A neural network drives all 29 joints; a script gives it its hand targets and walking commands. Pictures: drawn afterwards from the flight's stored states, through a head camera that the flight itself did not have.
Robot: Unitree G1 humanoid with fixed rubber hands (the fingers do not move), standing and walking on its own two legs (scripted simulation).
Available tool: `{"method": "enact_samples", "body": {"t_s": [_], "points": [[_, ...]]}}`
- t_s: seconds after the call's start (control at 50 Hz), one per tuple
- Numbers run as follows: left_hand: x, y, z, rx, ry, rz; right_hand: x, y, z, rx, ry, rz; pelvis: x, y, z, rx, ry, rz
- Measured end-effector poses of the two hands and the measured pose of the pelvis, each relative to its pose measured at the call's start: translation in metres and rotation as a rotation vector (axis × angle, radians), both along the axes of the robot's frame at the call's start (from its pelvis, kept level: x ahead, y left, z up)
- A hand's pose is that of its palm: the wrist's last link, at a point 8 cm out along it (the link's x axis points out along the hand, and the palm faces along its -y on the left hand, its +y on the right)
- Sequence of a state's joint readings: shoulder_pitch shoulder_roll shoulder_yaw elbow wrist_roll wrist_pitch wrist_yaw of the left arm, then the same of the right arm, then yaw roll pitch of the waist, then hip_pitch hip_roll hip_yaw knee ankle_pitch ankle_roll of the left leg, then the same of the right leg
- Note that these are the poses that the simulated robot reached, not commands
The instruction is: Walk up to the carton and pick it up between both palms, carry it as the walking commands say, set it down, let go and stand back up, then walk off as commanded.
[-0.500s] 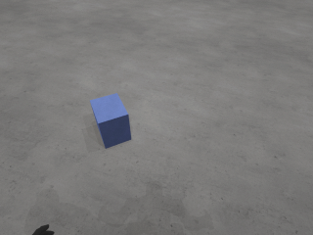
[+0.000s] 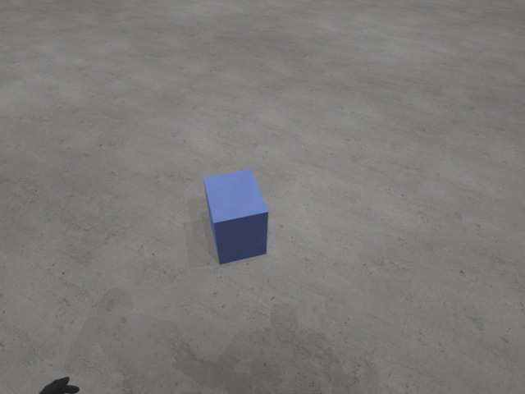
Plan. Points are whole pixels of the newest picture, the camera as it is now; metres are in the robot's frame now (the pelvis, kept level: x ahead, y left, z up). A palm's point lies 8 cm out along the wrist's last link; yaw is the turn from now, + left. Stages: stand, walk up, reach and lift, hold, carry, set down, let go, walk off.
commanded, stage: walk up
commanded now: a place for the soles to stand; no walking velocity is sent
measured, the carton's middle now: (235, 216) +0.97 +0.09 -0.62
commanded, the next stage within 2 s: none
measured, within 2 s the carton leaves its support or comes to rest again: neither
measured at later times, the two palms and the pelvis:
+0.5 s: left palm out of the picture +0.18 +0.37 -0.09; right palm (399, 264) +0.37 -0.26 -0.05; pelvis +0.18 +0.04 +0.00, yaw +8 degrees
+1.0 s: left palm (39, 283) +0.35 +0.41 -0.07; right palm (375, 222) +0.50 -0.26 -0.08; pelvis +0.35 +0.05 -0.01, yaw +9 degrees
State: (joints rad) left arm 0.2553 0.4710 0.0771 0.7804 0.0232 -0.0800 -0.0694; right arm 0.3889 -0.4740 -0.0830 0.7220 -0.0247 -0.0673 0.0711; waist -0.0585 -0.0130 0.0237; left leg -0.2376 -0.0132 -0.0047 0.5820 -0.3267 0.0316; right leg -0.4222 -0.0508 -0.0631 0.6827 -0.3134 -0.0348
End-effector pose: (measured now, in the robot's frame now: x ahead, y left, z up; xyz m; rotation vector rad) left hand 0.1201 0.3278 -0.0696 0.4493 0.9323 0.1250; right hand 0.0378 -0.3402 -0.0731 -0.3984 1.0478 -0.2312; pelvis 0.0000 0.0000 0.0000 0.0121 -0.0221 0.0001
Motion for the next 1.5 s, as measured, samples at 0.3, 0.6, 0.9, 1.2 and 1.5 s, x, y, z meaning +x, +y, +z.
{"method": "enact_samples", "body": {"t_s": [0.3,0.6,0.9,1.2,1.5], "points": [[-0.027,0.037,0.016,0.066,0.093,0.261,0.258,0.057,0.01,0.055,-0.126,0.32,0.11,0.011,0.006,-0.02,0.008,0.123],[0.119,0.046,-0.016,-0.039,0.074,0.188,0.317,0.054,0.026,-0.058,-0.132,0.229,0.215,0.04,-0.001,-0.001,-0.005,0.137],[0.226,0.059,0.016,0.071,-0.012,0.209,0.407,0.058,-0.014,0.017,-0.011,0.258,0.316,0.033,-0.004,-0.016,-0.002,0.159],[0.325,0.066,-0.023,-0.029,0.068,0.183,0.478,0.063,0.016,-0.094,-0.055,0.181,0.404,0.061,-0.006,-0.012,-0.003,0.131],[0.41,0.06,-0.025,0.002,-0.003,0.206,0.537,0.087,-0.035,0.0,0.007,0.178,0.449,0.053,-0.019,-0.013,-0.005,0.132]]}}
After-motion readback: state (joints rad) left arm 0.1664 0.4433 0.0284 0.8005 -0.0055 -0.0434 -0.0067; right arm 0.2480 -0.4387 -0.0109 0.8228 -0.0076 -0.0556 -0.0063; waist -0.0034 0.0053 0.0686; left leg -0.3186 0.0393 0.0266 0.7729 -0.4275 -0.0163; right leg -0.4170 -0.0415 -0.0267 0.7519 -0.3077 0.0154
